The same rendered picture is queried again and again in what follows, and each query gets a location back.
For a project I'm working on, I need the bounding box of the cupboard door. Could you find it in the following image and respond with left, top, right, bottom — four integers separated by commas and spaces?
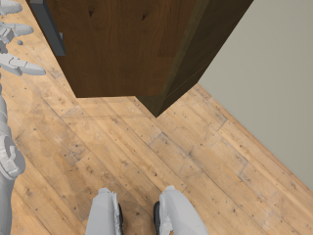
25, 0, 197, 98

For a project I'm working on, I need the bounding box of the left robot forearm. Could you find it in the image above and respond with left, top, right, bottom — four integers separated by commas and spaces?
0, 72, 12, 139

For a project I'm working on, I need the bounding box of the left robot upper arm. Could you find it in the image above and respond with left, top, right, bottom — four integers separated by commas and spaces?
0, 134, 26, 235

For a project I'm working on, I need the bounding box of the right robot thigh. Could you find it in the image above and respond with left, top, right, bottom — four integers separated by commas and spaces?
159, 189, 209, 235

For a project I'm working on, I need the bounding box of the right robot shin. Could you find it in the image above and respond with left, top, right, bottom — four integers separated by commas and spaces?
159, 185, 175, 235

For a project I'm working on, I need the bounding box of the left robot hand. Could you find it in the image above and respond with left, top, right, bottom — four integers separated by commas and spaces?
0, 0, 46, 76

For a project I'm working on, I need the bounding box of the handle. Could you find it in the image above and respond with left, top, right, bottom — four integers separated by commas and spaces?
29, 0, 66, 56

